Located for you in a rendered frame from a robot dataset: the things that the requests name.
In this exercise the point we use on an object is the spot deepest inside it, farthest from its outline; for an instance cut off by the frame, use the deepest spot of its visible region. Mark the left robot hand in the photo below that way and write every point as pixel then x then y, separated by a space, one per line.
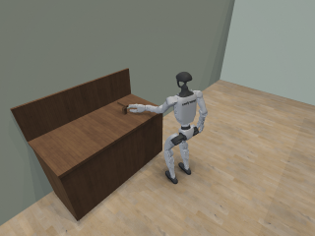
pixel 140 108

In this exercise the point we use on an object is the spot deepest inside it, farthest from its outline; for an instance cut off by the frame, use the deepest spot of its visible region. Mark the robot left forearm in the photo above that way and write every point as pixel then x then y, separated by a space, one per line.
pixel 154 109

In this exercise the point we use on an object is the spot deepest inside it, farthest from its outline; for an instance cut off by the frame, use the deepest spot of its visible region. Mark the right robot hand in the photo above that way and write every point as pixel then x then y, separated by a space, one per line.
pixel 201 127

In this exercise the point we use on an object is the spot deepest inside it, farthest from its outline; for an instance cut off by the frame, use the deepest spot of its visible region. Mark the robot right upper arm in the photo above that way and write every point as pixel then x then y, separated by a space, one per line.
pixel 201 102

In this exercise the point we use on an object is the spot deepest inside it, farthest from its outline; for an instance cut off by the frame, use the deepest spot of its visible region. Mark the counter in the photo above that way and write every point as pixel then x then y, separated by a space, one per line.
pixel 87 141

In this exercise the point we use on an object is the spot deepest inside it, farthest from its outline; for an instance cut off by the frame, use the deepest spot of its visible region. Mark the robot right foot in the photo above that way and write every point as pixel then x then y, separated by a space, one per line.
pixel 187 171

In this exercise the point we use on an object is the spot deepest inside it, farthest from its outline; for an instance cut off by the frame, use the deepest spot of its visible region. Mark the right robot shin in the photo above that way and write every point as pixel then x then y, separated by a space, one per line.
pixel 185 156

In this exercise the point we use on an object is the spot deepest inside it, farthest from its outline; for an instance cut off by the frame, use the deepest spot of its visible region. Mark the robot right forearm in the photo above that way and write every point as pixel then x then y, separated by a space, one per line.
pixel 202 118

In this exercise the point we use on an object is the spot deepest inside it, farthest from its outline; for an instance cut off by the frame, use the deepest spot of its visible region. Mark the robot left upper arm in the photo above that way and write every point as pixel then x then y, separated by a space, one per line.
pixel 169 102

